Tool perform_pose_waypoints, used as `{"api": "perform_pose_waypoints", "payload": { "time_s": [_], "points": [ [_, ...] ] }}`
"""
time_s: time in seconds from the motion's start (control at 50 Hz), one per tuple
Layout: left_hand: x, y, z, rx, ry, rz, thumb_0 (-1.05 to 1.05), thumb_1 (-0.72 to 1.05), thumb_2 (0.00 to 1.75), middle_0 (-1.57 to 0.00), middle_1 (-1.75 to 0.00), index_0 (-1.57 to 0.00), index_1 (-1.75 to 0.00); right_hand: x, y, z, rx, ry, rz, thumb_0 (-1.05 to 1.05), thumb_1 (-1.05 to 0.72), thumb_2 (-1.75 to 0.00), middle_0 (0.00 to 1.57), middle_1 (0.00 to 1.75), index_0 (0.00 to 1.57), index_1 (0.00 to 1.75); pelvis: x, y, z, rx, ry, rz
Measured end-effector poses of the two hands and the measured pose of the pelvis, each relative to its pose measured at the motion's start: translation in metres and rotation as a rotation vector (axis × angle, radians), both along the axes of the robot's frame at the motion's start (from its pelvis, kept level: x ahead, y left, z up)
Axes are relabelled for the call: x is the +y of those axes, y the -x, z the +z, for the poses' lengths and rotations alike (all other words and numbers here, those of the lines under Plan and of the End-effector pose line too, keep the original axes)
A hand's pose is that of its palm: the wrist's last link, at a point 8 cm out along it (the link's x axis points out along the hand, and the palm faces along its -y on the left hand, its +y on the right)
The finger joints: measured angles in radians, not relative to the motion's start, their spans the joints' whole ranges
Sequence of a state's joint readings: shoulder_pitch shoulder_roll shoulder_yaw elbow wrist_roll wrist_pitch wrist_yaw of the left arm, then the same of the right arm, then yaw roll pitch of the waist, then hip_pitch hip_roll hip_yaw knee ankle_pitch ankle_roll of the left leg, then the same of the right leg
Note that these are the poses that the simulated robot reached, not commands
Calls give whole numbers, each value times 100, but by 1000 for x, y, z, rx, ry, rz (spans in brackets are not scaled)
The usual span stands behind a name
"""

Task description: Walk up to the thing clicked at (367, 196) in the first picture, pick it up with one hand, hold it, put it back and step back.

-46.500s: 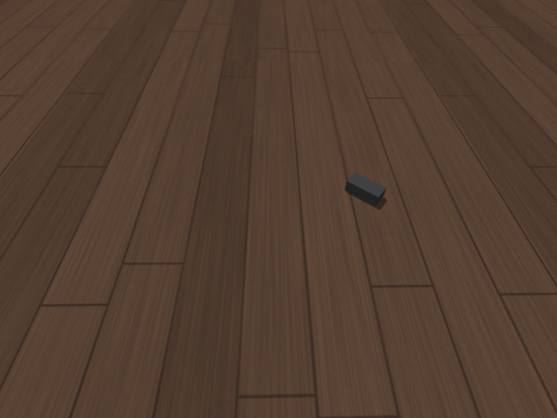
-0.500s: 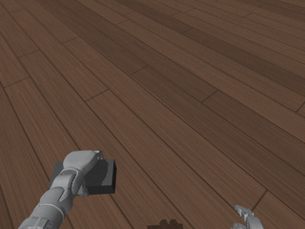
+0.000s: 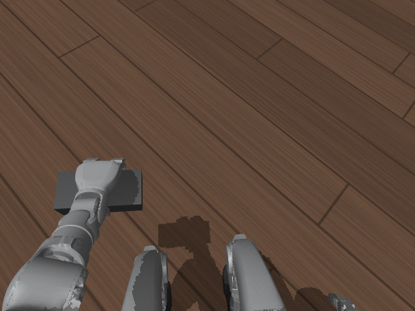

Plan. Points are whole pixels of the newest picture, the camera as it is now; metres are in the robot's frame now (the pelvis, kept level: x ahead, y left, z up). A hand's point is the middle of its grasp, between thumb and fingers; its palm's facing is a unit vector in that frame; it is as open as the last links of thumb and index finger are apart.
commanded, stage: crouch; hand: left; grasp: from above
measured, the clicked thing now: (102, 192) +0.39 +0.21 -0.16
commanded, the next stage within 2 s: lower in 1.28 s
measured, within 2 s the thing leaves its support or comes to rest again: neither
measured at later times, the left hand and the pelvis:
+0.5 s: hand (126, 204) +0.40 +0.20 -0.33, palm faces -0.45 +0.00 -0.89, open 11.3 cm; pelvis -0.02 +0.00 -0.16, yaw +0 degrees
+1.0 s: hand (133, 207) +0.41 +0.19 -0.41, palm faces -0.49 -0.01 -0.87, open 11.3 cm; pelvis -0.03 +0.00 -0.22, yaw -1 degrees
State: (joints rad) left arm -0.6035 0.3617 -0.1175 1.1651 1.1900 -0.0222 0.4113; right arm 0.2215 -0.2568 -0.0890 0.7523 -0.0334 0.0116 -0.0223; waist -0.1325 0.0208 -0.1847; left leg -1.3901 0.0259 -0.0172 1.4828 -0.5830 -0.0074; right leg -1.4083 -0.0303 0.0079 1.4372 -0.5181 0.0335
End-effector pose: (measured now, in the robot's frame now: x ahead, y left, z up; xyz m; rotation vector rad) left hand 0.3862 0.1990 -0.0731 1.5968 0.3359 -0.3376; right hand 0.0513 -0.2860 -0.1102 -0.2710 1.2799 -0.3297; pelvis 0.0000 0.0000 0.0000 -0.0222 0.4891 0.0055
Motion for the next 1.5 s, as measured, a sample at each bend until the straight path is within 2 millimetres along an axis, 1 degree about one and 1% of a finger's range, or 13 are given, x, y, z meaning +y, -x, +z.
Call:
{"api": "perform_pose_waypoints", "payload": {
  "time_s": [0.06, 0.12, 0.24, 0.36, 0.46, 0.56, 0.68, 0.86, 1.0, 1.1, 1.18, 1.36, 1.5],
  "points": [
    [2, -6, -27, 8, -6, 22, -2, -23, 71, -57, -76, -59, -68, 7, 13, -30, 27, -18, -8, 1, -90, -90, 20, 30, 20, 30, 0, 7, -24, 35, 1, -1],
    [4, -8, -54, 31, -3, 46, -2, -23, 71, -57, -76, -59, -68, 14, 21, -57, 44, -39, -4, 1, -90, -90, 20, 30, 20, 30, 0, 13, -47, 64, 2, 2],
    [7, -6, -113, 93, 29, 57, -2, -24, 71, -57, -76, -59, -68, 22, 25, -102, 58, -68, 27, 1, -90, -90, 20, 30, 20, 30, -1, 20, -89, 114, 10, 9],
    [2, -6, -165, 99, 63, -3, -2, -24, 71, -58, -76, -60, -67, 17, 17, -136, 69, -58, 85, 1, -90, -90, 20, 30, 20, 30, -2, 22, -127, 149, 22, 15],
    [-2, -15, -194, 54, 66, -23, -2, -24, 71, -58, -76, -60, -67, 9, 9, -153, 76, -38, 127, 1, -90, -90, 20, 30, 20, 30, -4, 22, -149, 164, 27, 18],
    [-2, -29, -211, 21, 48, 1, -2, -24, 71, -58, -76, -60, -67, 4, 5, -166, 77, -29, 145, 1, -91, -90, 20, 30, 20, 30, -5, 21, -165, 173, 30, 15],
    [0, -41, -226, 34, 36, 52, -2, -24, 71, -58, -75, -60, -67, 4, 10, -181, 90, -41, 137, 0, -91, -90, 20, 30, 20, 30, -5, 21, -180, 175, 33, 9],
    [-2, -36, -258, 112, 61, 41, -2, -24, 71, -58, -75, -60, -67, 9, 29, -202, 139, -72, 122, 0, -91, -90, 20, 30, 20, 30, -4, 24, -201, 166, 36, 3],
    [-6, -33, -280, 89, 77, -11, -2, -24, 71, -58, -75, -60, -67, 8, 44, -217, 165, -70, 125, 0, -91, -90, 20, 30, 20, 30, -4, 28, -222, 151, 40, 2],
    [-6, -37, -288, 53, 67, -11, -2, -24, 71, -58, -75, -60, -67, 7, 51, -227, 168, -63, 132, 0, -91, -90, 20, 30, 20, 30, -3, 32, -234, 139, 41, 2],
    [-6, -42, -291, 42, 56, 3, -2, -24, 71, -58, -75, -60, -67, 7, 55, -234, 168, -66, 135, 0, -91, -90, 20, 30, 20, 30, -3, 34, -242, 134, 44, 0],
    [-5, -50, -299, 66, 54, 33, -2, -24, 71, -58, -75, -60, -67, 13, 62, -244, 181, -84, 138, 0, -91, -90, 20, 30, 20, 30, -2, 34, -252, 131, 51, -4],
    [-4, -50, -314, 99, 56, 15, -2, -24, 71, -59, -75, -61, -66, 13, 66, -249, 205, -93, 150, 0, -91, -90, 20, 30, 20, 30, -2, 31, -260, 130, 54, -3]
  ]
}}
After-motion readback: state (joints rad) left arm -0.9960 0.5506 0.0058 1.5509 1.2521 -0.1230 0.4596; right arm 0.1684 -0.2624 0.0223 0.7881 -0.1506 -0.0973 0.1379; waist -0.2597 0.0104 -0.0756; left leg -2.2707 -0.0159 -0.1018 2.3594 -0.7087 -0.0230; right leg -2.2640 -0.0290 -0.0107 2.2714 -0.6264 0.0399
